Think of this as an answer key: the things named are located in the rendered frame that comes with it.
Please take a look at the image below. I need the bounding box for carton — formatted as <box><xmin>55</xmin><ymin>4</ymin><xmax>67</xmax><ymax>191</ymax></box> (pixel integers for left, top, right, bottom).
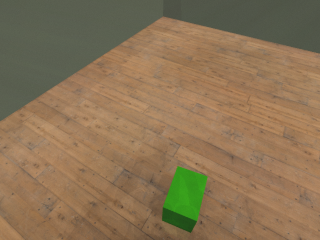
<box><xmin>162</xmin><ymin>166</ymin><xmax>208</xmax><ymax>233</ymax></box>

